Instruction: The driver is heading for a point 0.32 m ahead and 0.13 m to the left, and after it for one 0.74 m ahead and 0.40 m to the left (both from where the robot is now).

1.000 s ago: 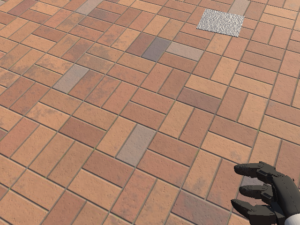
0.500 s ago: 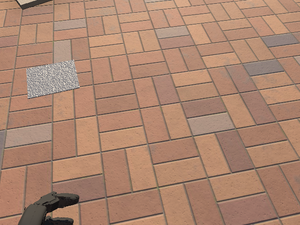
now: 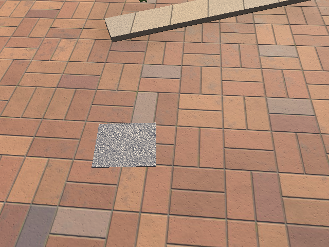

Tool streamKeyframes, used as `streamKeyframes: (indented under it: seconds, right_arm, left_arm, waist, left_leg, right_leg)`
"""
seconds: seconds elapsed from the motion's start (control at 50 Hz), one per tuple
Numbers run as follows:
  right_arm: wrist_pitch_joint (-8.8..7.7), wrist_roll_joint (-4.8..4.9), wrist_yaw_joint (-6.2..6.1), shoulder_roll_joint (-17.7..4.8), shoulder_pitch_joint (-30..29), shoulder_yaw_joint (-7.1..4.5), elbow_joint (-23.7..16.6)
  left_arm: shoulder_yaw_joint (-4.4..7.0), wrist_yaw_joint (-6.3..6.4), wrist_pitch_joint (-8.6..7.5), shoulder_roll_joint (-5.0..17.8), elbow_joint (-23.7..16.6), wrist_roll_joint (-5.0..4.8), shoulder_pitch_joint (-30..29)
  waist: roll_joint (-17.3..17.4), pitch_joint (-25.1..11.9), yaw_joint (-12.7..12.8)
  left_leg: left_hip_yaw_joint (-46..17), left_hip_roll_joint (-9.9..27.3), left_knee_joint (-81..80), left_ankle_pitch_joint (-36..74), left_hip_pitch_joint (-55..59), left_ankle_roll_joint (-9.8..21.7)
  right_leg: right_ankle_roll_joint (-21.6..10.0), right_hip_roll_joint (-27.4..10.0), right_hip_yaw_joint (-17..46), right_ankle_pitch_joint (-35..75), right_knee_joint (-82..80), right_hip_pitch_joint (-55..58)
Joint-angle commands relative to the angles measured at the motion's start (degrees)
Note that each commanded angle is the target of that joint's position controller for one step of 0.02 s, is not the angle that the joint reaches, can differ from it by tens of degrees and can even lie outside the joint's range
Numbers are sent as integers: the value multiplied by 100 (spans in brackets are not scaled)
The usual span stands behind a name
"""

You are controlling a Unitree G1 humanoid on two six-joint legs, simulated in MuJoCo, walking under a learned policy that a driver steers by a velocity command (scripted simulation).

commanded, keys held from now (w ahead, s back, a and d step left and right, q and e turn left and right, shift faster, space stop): w+q+shift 0.86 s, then shift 0.14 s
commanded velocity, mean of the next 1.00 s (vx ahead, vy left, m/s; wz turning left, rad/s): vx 0.96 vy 0.00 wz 0.91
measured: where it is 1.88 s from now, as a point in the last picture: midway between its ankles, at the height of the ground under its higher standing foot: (80, 133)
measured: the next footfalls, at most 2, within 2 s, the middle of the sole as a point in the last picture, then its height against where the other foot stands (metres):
right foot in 0.34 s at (207, 223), level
left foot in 0.78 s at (118, 169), level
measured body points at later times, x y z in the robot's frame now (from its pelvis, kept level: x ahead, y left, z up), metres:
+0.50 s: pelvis +0.47 -0.02 +0.03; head +0.49 -0.02 +0.48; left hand +0.43 +0.29 -0.07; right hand +0.71 -0.24 -0.07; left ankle +0.36 +0.04 -0.60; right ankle +0.52 -0.15 -0.71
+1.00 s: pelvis +0.84 +0.22 +0.02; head +0.87 +0.25 +0.47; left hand +0.77 +0.52 -0.05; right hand +1.08 +0.06 -0.11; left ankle +0.80 +0.21 -0.71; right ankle +1.03 +0.18 -0.63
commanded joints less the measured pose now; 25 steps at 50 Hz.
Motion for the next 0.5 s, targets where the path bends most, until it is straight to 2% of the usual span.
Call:
streamKeyframes:
  seconds: [0.02, 0.04, 0.06, 0.08, 0.1, 0.12, 0.16, 0.2, 0.24, 0.26, 0.28, 0.3, 0.32, 0.34, 0.36, 0.38, 0.4, 0.42, 0.44, 0.46, 0.48, 0.5]
  right_arm:
    - [-7, -6, -142, -733, 1052, -272, 89]
    - [-86, -2, -178, -713, 906, -239, 37]
    - [-156, 19, -180, -644, 806, -193, 34]
    - [-233, 46, -154, -706, 755, -198, -7]
    - [-296, 66, -137, -814, 727, -228, -44]
    - [-330, 63, -139, -856, 742, -249, -66]
    - [-346, 96, -118, -853, 805, -293, -94]
    - [-343, 144, -75, -939, 1000, -358, -78]
    - [-324, 136, -85, -1017, 1096, -409, -77]
    - [-312, 124, -116, -1045, 1061, -427, -98]
    - [-313, 102, -139, -1134, 995, -450, -125]
    - [-317, 52, -134, -1300, 897, -479, -148]
    - [-351, 25, -107, -1389, 545, -488, -220]
    - [-434, 11, -109, -821, 352, -327, -393]
    - [-423, 273, -112, 73, 979, -81, -705]
    - [-327, 143, -156, -352, 822, -35, -699]
    - [-244, 12, -138, -640, 287, -93, -646]
    - [-190, -59, -62, -650, 20, -100, -657]
    - [-127, -116, 33, -555, -229, -94, -709]
    - [-43, -146, 119, -390, -218, -53, -812]
    - [38, -145, 167, -241, -369, 0, -905]
    - [96, -138, 204, -122, -515, 47, -1046]
  left_arm:
    - [13, -67, -274, 706, -1098, 81, -638]
    - [-20, -75, -129, 658, -1094, 200, -595]
    - [-55, -91, 26, 601, -1097, 256, -518]
    - [-81, -110, 129, 566, -1177, 265, -573]
    - [-112, -137, 174, 549, -1339, 256, -884]
    - [-145, -172, 174, 522, -1518, 206, -1265]
    - [-215, -229, 151, 386, -1731, 66, -1865]
    - [-215, -234, 127, 379, -1801, -32, -2076]
    - [-172, -203, 97, 510, -1860, -61, -2172]
    - [-136, -176, 76, 598, -1840, -51, -2062]
    - [-59, -129, 57, 771, -1741, -46, -1734]
    - [71, -62, 32, 1043, -1545, -66, -1026]
    - [196, 24, 5, 1260, -1280, -69, 130]
    - [378, 158, -14, 1670, -1075, 63, 1461]
    - [462, 143, 19, 2090, -1099, 295, 1188]
    - [508, 106, 80, 1791, -1139, 166, 605]
    - [385, 82, 106, 1169, -1205, 105, 153]
    - [320, 49, 119, 877, -1090, 94, 65]
    - [291, 51, 112, 779, -925, 101, 204]
    - [261, 49, 65, 690, -734, 69, 352]
    - [233, 6, 8, 539, -556, -1, 493]
    - [223, -42, -50, 480, -435, -69, 574]
  waist:
    - [-688, -283, 41]
    - [-777, -67, 238]
    - [-717, 105, 419]
    - [-565, 182, 481]
    - [-453, 300, 431]
    - [-319, 411, 333]
    - [-82, 428, 49]
    - [103, 175, -222]
    - [223, -1, -332]
    - [245, -106, -274]
    - [245, -359, -115]
    - [194, -870, 255]
    - [138, -1421, 981]
    - [-401, -2196, 1491]
    - [-2166, -2710, 764]
    - [-1943, -2283, 624]
    - [-1062, -1411, 669]
    - [-457, -879, 627]
    - [-319, -579, 594]
    - [-584, -419, 454]
    - [-625, -269, 395]
    - [-645, -187, 321]
  left_leg:
    - [-4217, 2013, -2522, -879, 2684, 1123]
    - [-3803, 1745, -2548, -533, 1983, 1020]
    - [-3440, 1501, -2652, -378, 1350, 962]
    - [-3165, 1313, -2755, -286, 861, 936]
    - [-2935, 1152, -2910, -23, 483, 929]
    - [-2802, 1044, -3029, 250, 208, 893]
    - [-2549, 779, -3023, 757, 131, 606]
    - [-2593, 816, -2857, 1678, 635, 378]
    - [-2724, 953, -2531, 2294, 1312, 226]
    - [-2796, 989, -2261, 2578, 1583, 116]
    - [-2838, 994, -1763, 3309, 1834, -11]
    - [-2785, 951, -845, 3958, 1980, -148]
    - [-2645, 763, 503, 3827, 1505, -279]
    - [-2237, 495, 2385, 2194, 638, -306]
    - [-1594, -80, 3944, -1888, -1112, -466]
    - [-1329, 469, 4423, -1294, -1862, -366]
    - [-1142, 811, 4257, -696, -1994, -392]
    - [-1048, 1007, 3996, -434, -1866, -451]
    - [-1027, 1157, 3857, -400, -1766, -490]
    - [-1028, 1276, 3784, -387, -1732, -538]
    - [-993, 1393, 3784, -362, -1831, -555]
    - [-951, 1457, 3731, -275, -1961, -560]
  right_leg:
    - [-21, -520, 751, 98, 252, -3463]
    - [74, -622, 714, 9, -12, -3108]
    - [171, -750, 640, -42, -394, -2851]
    - [253, -834, 526, -117, -929, -2619]
    - [316, -881, 360, 120, -1514, -2458]
    - [374, -887, 225, 562, -2138, -2300]
    - [392, -777, 99, 1723, -3406, -1846]
    - [323, -546, 28, 2539, -4163, -1486]
    - [235, -410, 101, 2580, -4675, -1331]
    - [200, -330, 166, 2438, -4963, -1096]
    - [147, -175, 190, 2089, -5094, -646]
    - [72, -45, 192, 1491, -5033, 127]
    - [-8, -237, 247, 1141, -4966, 1403]
    - [-178, -1352, 1295, -762, -4939, 2788]
    - [-633, -2995, 4478, -2400, -6133, 3753]
    - [-830, -2920, 5282, -3243, -6578, 3222]
    - [-747, -2584, 4093, -2787, -6517, 2413]
    - [-674, -2309, 3081, -1568, -6474, 1740]
    - [-543, -2042, 2304, -663, -6544, 1319]
    - [-494, -1958, 1818, -158, -6599, 1049]
    - [-421, -1873, 1421, 304, -6690, 925]
    - [-357, -1867, 1071, 759, -6764, 857]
